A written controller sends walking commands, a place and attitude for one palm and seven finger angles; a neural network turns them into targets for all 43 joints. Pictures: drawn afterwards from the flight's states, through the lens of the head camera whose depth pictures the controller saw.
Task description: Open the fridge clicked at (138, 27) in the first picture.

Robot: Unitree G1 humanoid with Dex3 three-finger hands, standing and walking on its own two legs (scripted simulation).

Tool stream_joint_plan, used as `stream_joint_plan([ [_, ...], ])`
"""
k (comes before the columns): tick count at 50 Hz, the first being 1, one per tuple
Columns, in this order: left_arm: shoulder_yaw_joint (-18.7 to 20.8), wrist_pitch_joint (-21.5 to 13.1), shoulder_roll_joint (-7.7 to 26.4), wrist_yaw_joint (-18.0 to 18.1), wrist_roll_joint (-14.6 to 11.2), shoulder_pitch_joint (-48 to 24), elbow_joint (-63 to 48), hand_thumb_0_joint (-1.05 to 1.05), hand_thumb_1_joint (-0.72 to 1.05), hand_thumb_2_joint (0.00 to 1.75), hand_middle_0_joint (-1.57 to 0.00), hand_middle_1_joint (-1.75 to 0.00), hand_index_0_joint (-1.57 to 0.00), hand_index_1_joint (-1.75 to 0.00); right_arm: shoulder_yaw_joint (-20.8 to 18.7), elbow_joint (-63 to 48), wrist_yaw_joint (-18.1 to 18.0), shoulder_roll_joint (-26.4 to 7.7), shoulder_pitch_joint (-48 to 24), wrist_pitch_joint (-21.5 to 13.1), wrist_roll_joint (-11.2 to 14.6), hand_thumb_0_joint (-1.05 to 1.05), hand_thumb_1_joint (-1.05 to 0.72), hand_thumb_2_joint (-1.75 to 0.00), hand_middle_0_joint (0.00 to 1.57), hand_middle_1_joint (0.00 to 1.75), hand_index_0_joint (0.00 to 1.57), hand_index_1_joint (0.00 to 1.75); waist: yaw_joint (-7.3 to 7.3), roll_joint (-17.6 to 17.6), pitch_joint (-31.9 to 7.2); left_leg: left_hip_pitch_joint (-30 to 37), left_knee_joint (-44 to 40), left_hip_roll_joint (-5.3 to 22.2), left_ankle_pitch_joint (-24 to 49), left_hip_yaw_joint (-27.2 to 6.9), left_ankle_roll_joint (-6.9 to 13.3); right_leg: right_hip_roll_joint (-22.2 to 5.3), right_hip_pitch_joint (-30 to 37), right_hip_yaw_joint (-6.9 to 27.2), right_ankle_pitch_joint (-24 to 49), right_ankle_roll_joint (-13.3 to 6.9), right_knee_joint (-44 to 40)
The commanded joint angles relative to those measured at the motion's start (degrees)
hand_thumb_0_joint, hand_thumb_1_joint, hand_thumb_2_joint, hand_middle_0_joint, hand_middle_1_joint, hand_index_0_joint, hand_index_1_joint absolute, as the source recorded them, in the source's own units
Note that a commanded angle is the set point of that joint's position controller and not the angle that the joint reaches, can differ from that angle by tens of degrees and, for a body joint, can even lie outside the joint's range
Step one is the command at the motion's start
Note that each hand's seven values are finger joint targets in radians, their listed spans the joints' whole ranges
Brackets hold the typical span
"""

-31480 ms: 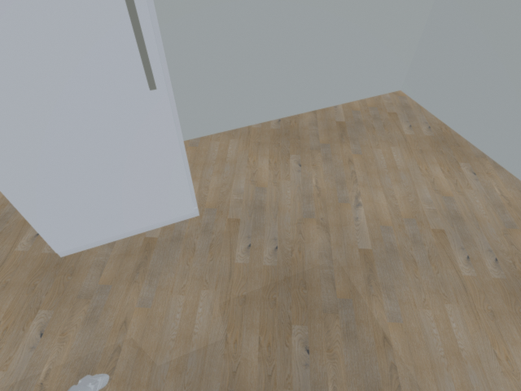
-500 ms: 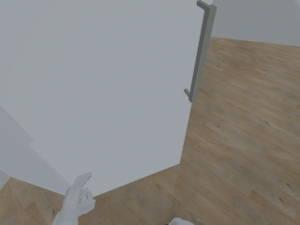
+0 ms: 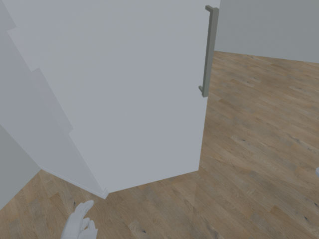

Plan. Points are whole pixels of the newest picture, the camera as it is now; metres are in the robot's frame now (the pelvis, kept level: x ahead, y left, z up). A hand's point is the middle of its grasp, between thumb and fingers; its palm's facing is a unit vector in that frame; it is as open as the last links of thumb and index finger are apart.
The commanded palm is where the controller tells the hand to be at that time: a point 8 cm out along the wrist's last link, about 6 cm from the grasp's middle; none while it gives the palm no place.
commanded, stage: stop stepping back and stand still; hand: right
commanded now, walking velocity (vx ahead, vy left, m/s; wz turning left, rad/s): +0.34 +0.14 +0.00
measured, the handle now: (206, 56) +0.67 -0.15 +0.16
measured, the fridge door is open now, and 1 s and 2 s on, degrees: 52 52 52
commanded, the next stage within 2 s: let the arm hang, fingers relaxed in 1.38 s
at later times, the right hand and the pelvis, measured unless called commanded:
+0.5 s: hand out of the picture +0.04 -0.33 +0.17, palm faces +0.45 +0.83 -0.33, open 7.4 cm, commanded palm -0.02 -0.36 +0.19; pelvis -0.16 -0.06 +0.01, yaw +0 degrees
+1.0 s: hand out of the picture -0.09 -0.35 +0.19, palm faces +0.44 +0.80 -0.41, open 7.4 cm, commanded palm -0.14 -0.40 +0.19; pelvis -0.27 -0.10 +0.00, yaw -1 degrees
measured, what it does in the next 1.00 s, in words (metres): walks backwards: left foot, then right foot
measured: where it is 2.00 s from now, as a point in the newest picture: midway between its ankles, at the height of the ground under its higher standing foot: outside the picture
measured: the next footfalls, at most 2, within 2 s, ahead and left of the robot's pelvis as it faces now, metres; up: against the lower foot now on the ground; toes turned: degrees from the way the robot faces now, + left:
left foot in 0.16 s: -0.01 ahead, +0.09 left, +0.01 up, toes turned -2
right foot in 0.36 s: -0.01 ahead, -0.16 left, +0.00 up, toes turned -3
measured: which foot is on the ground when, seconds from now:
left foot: down 0.00-0.00, up 0.02-0.14, down 0.16-0.34, up 0.36-0.54, down 0.56-0.74, up 0.76-0.96, down 0.98-1.00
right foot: down 0.00-0.16, up 0.18-0.34, down 0.36-0.54, up 0.56-0.74, down 0.76-0.96, up 0.98-1.00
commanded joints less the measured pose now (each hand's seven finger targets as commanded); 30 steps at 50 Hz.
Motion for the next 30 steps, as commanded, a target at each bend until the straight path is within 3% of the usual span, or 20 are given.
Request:
stream_joint_plan([
  [1, 3.4, -5.5, 8.2, 0.7, -0.9, -7.1, -10.3, 0.0, 0.9, 0.9, -0.2, -0.3, -0.2, -0.3, -8.4, -7.7, -0.9, -10.0, 1.5, -3.5, 0.8, 0.0, -0.9, -0.9, 0.2, 0.3, 0.2, 0.3, -0.39, -15.2, -6.1, -0.4, 12.5, -4.9, -10.7, 0.4, 2.3, -13.9, 1.7, 21.9, -31.7, -2.9, -29.1],
  [3, 3.3, -5.9, 7.6, -0.1, 0.4, -7.1, -10.4, 0.0, 0.9, 0.9, -0.2, -0.3, -0.2, -0.3, -9.5, -13.3, -1.0, -10.4, 1.9, -2.8, 0.6, 0.0, -0.9, -0.9, 0.2, 0.3, 0.2, 0.3, -0.31, -18.0, -4.9, 5.9, 10.9, -6.4, -9.3, 2.5, 3.3, -11.3, -3.3, 18.8, -32.9, 3.6, -32.9],
  [6, 3.6, -5.8, 7.8, -0.8, 0.5, -6.7, -11.0, 0.0, 0.9, 0.9, -0.2, -0.3, -0.2, -0.3, -9.6, -14.6, -1.1, -11.3, 4.8, -1.9, 0.1, 0.0, -0.9, -0.9, 0.2, 0.3, 0.2, 0.3, 0.02, -13.8, -2.4, 13.3, -5.3, -5.2, -9.8, 4.1, 5.8, -4.6, -8.3, 7.2, -30.4, 4.8, -23.5],
  [7, 3.7, -5.0, 7.0, -1.0, 0.8, -6.5, -11.3, 0.0, 0.9, 0.9, -0.2, -0.3, -0.2, -0.3, -9.3, -14.8, -1.1, -11.2, 5.3, -1.5, -0.2, 0.0, -0.9, -0.9, 0.2, 0.3, 0.2, 0.3, 0.32, -4.9, -1.0, 7.1, -15.0, 1.4, -14.4, -3.9, 8.5, 0.1, -6.3, 1.5, -23.8, 3.9, -8.2],
  [8, 4.4, -4.7, 7.2, -1.2, 0.8, -5.3, -10.5, 0.0, 0.9, 0.9, -0.2, -0.3, -0.2, -0.3, -10.6, -16.2, -1.2, -12.6, 3.7, -1.7, 0.0, 0.0, -0.9, -0.9, 0.2, 0.3, 0.2, 0.3, 0.35, 7.0, 0.0, -8.7, -25.8, 15.3, -22.8, -23.1, 14.2, 2.9, -0.2, -0.4, -12.7, 2.9, 16.1],
  [9, 4.4, -4.7, 7.0, -1.1, 0.4, -4.1, -8.1, 0.0, 0.9, 0.9, -0.2, -0.3, -0.2, -0.3, -10.4, -17.1, -1.4, -12.0, -0.2, -2.0, 0.4, 0.0, -0.9, -0.9, 0.2, 0.3, 0.2, 0.3, 1.17, 11.1, 2.1, -14.4, -27.1, 19.4, -23.0, -27.1, 16.5, 1.6, -2.2, 2.9, -10.2, 2.6, 27.8],
  [10, 4.0, -5.1, 6.5, -0.9, 0.2, -4.0, -7.1, 0.0, 0.9, 0.9, -0.2, -0.3, -0.2, -0.3, -9.8, -14.1, -1.9, -10.6, -2.4, -2.2, 0.7, 0.0, -0.9, -0.9, 0.2, 0.3, 0.2, 0.3, 2.39, 8.8, 4.7, -16.2, -26.3, 18.2, -22.4, -23.8, 15.9, -0.9, -3.5, 4.1, -10.4, 2.2, 30.9],
  [12, 3.8, -5.5, 6.6, -0.2, 0.5, -2.8, -6.3, 0.0, 0.9, 0.9, -0.2, -0.3, -0.2, -0.3, -8.8, -7.6, -2.8, -9.2, -6.5, -1.9, -0.5, 0.0, -0.9, -0.9, 0.2, 0.3, 0.2, 0.3, 3.0, 5.3, 3.2, -15.4, -21.3, 15.1, -20.9, -14.0, 12.2, -3.8, 1.5, 1.8, -13.4, 0.9, 20.1],
  [15, 3.9, -6.8, 7.4, 1.2, 0.1, -2.2, -5.7, 0.0, 0.9, 0.9, -0.2, -0.3, -0.2, -0.3, -5.1, -2.7, -3.3, -6.5, -12.7, -2.1, -1.4, 0.0, -0.9, -0.9, 0.2, 0.3, 0.2, 0.3, 3.04, -0.7, -0.1, -11.3, -8.4, 10.0, -18.5, -4.5, 9.4, -1.9, 13.2, -4.3, -14.8, -1.2, -1.0],
  [16, 4.1, -7.6, 8.7, 1.6, -0.1, -2.2, -6.5, 0.0, 0.9, 0.9, -0.2, -0.3, -0.2, -0.3, -3.4, -1.8, -3.0, -4.6, -12.4, -2.1, -1.1, 0.0, -0.9, -0.9, 0.2, 0.3, 0.2, 0.3, 3.41, -7.7, 1.8, -15.5, 2.5, 5.3, -16.3, -1.2, 6.7, -6.8, 14.7, 6.3, -22.6, -4.1, -9.9],
  [17, 3.7, -7.3, 10.1, 1.5, -0.3, -3.5, -7.8, 0.0, 0.9, 0.9, -0.2, -0.3, -0.2, -0.3, -3.5, -3.2, -2.9, -5.0, -13.0, -2.5, -1.1, 0.0, -0.9, -0.9, 0.2, 0.3, 0.2, 0.3, 3.22, -19.4, 4.8, -22.2, 17.1, -1.6, -11.5, 5.1, 2.6, -17.4, 14.7, 24.4, -31.7, -8.0, -20.8],
  [18, 4.2, -6.5, 9.8, 1.0, 0.2, -5.7, -9.0, 0.0, 0.9, 0.9, -0.2, -0.3, -0.2, -0.3, -5.2, -5.5, -2.2, -7.5, -13.2, -2.7, -1.9, 0.0, -0.9, -0.9, 0.2, 0.3, 0.2, 0.3, 1.64, -16.5, 3.1, -18.5, 27.8, -2.1, -8.2, 4.0, 2.1, -19.7, 8.8, 26.1, -29.9, -8.9, -25.5],
  [20, 4.0, -5.8, 8.7, -1.1, -0.3, -7.6, -8.9, 0.0, 0.9, 0.9, -0.2, -0.3, -0.2, -0.3, -6.1, -5.7, -0.7, -7.5, -5.3, -2.8, -1.2, 0.0, -0.9, -0.9, 0.2, 0.3, 0.2, 0.3, 0.43, -12.6, 3.1, -11.3, 31.3, -1.5, -5.2, 2.9, 2.7, -17.9, -3.1, 23.6, -41.3, -5.9, -28.6],
  [24, 3.2, -5.0, 7.0, -2.0, 0.3, -9.5, -10.6, 0.0, 0.9, 0.9, -0.2, -0.3, -0.2, -0.3, -6.1, -12.7, -1.0, -8.4, -1.4, -1.6, -0.7, 0.0, -0.9, -0.9, 0.2, 0.3, 0.2, 0.3, -0.44, -18.7, 3.7, 11.8, 11.5, -4.4, -11.0, 9.6, 5.3, -13.2, -17.2, 9.6, -38.9, -2.3, -25.6],
  [25, 3.5, -4.6, 7.0, -1.7, 0.4, -9.4, -11.2, 0.0, 0.9, 0.9, -0.2, -0.3, -0.2, -0.3, -7.3, -13.4, -1.3, -9.6, -0.2, -1.1, -0.7, 0.0, -0.9, -0.9, 0.2, 0.3, 0.2, 0.3, -1.2, -16.5, 2.3, 17.4, 4.2, -5.0, -14.0, 8.4, 6.9, -10.4, -19.4, 6.5, -38.1, -0.4, -16.5],
  [26, 3.9, -4.0, 6.7, -1.6, 0.4, -8.7, -11.7, 0.0, 0.9, 0.9, -0.2, -0.3, -0.2, -0.3, -9.0, -13.0, -1.5, -11.7, 0.7, -0.5, -1.2, 0.0, -0.9, -0.9, 0.2, 0.3, 0.2, 0.3, -1.72, -4.8, 3.7, 15.0, -8.1, 0.5, -18.3, -1.1, 10.2, -3.9, -21.5, 0.7, -34.2, 0.8, 2.8],
  [27, 4.3, -3.8, 5.4, -2.0, -0.3, -7.8, -11.5, 0.0, 0.9, 0.9, -0.2, -0.3, -0.2, -0.3, -8.9, -15.0, -1.0, -12.1, -2.9, -0.6, -1.2, 0.0, -0.9, -0.9, 0.2, 0.3, 0.2, 0.3, -1.26, 14.0, 4.5, 3.5, -23.6, 18.0, -30.0, -28.8, 17.8, 1.6, -22.0, -3.9, -20.6, 1.9, 30.7],
  [28, 4.0, -5.0, 6.1, -1.3, -0.5, -7.0, -10.3, 0.0, 0.9, 0.9, -0.2, -0.3, -0.2, -0.3, -11.4, -20.9, -1.0, -14.4, -10.3, -1.8, 0.1, 0.0, -0.9, -0.9, 0.2, 0.3, 0.2, 0.3, 1.87, 6.7, 5.2, -8.0, -25.0, 20.5, -18.6, -29.5, 18.8, -1.1, -17.4, 1.7, -12.7, 2.4, 41.8],
  [29, 3.8, -5.3, 5.0, -0.6, 0.3, -4.3, -7.7, 0.0, 0.9, 0.9, -0.2, -0.3, -0.2, -0.3, -13.4, -16.2, -1.6, -15.4, -9.9, -2.7, -0.2, 0.0, -0.9, -0.9, 0.2, 0.3, 0.2, 0.3, 2.68, 1.1, 0.4, -12.0, -23.3, 19.0, -22.2, -22.2, 15.9, -3.5, -10.6, 1.8, -11.8, 2.1, 42.1],
  [30, 3.4, -5.0, 3.7, -0.5, 0.6, -4.4, -7.0, 0.0, 0.9, 0.9, -0.2, -0.3, -0.2, -0.3, -11.3, -10.2, -1.9, -11.8, -7.7, -1.9, -0.2, 0.0, -0.9, -0.9, 0.2, 0.3, 0.2, 0.3, 2.6, 2.6, 0.8, -11.8, -23.7, 16.2, -29.9, -18.8, 13.9, -3.9, -9.4, 0.4, -11.4, 1.7, 37.1],
])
